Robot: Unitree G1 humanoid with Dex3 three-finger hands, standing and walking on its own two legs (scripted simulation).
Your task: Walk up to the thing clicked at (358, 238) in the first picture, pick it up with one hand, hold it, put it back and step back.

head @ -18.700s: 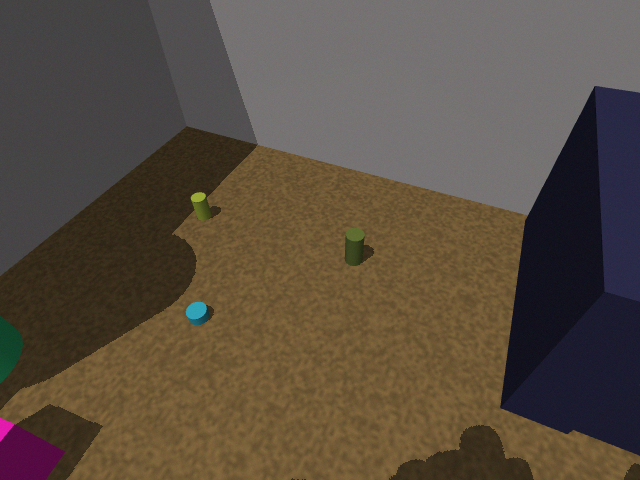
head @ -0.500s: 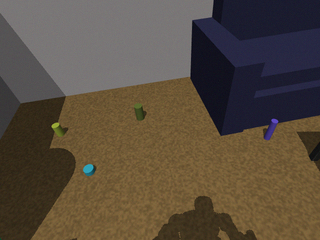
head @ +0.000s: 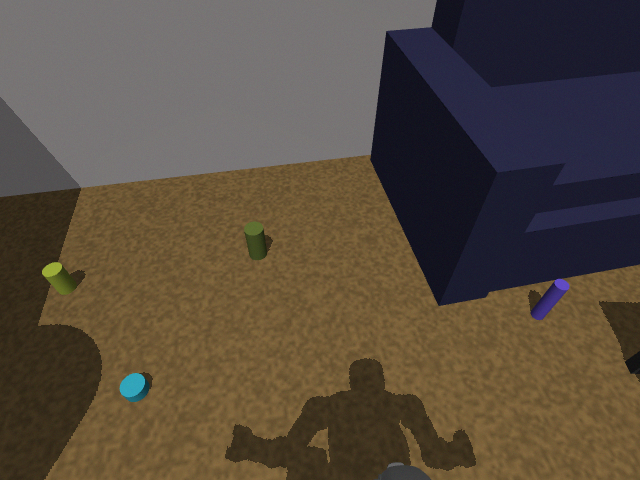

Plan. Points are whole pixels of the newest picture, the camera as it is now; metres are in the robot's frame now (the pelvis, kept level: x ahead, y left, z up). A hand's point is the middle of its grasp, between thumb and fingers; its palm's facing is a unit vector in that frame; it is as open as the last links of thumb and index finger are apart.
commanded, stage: walk up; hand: left
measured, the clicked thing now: (256, 241) +1.09 +0.23 -0.70
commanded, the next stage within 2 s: none
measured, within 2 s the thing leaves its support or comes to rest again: neither
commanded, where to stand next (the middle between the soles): +0.74 +0.03 m, yaw -1 degrees
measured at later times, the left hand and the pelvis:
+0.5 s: hand (155, 430) +0.24 +0.25 -0.13, palm faces +0.01 -0.92 -0.39, open 7.4 cm; pelvis +0.23 -0.03 +0.00, yaw +1 degrees
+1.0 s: hand (162, 282) +0.51 +0.30 -0.14, palm faces -0.07 -0.94 -0.34, open 7.4 cm; pelvis +0.42 +0.04 +0.00, yaw -1 degrees
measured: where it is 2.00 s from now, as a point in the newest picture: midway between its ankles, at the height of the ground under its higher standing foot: (305, 350)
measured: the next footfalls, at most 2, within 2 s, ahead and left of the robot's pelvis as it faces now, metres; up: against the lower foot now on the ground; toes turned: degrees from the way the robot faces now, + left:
right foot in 0.16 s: +0.25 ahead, -0.15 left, +0.00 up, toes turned -5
left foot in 0.60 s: +0.43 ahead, +0.13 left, +0.00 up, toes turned +7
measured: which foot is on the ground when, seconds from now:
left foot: down 0.00-0.18, up 0.20-0.58, down 0.60-1.00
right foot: up 0.00-0.14, down 0.16-0.64, up 0.66-1.00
